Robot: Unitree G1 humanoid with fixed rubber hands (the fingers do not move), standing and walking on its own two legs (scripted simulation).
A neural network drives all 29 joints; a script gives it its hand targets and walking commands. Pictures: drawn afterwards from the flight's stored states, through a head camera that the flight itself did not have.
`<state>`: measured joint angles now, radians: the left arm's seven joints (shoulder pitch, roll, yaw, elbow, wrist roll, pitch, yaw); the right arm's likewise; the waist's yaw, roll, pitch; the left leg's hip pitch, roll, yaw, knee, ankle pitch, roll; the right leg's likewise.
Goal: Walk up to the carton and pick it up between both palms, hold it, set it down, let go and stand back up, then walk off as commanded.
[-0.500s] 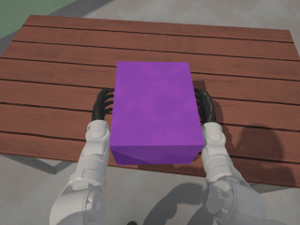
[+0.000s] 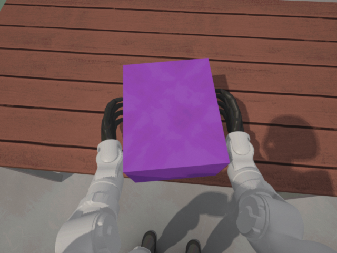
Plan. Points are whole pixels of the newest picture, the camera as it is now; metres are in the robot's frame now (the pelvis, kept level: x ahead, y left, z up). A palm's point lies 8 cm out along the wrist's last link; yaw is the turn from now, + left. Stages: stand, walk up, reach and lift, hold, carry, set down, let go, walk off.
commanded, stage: set down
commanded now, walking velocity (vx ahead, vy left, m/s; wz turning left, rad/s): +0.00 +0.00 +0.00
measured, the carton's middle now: (170, 122) +0.42 +0.05 -0.04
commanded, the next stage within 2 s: none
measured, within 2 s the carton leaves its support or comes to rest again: rests again in 0.50 s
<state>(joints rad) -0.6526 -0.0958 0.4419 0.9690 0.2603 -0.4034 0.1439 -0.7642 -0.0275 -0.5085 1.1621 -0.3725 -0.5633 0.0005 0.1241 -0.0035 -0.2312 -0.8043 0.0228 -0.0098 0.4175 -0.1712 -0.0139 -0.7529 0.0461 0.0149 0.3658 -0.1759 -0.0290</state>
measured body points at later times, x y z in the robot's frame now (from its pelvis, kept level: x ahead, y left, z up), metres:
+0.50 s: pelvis -0.02 +0.00 +0.00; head +0.09 -0.02 +0.43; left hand +0.39 +0.18 +0.02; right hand +0.47 -0.11 +0.04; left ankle -0.03 +0.12 -0.73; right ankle -0.04 -0.11 -0.73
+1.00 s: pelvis -0.05 +0.00 +0.00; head +0.06 -0.01 +0.43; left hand +0.36 +0.18 +0.02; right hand +0.44 -0.12 +0.03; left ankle -0.03 +0.12 -0.73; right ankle -0.04 -0.11 -0.73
